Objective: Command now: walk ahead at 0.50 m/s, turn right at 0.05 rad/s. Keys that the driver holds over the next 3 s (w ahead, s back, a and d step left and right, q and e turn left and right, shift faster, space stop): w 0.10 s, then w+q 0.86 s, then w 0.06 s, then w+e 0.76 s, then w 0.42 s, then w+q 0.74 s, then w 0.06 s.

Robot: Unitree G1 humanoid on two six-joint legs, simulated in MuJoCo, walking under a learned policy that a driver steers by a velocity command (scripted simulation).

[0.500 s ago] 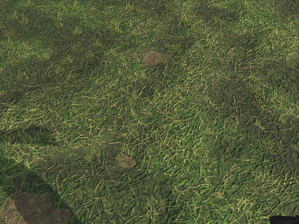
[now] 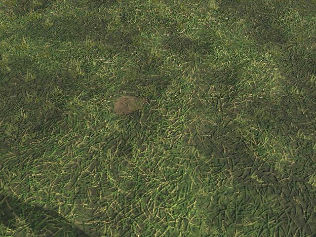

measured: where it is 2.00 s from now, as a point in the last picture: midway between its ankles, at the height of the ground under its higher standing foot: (103, 125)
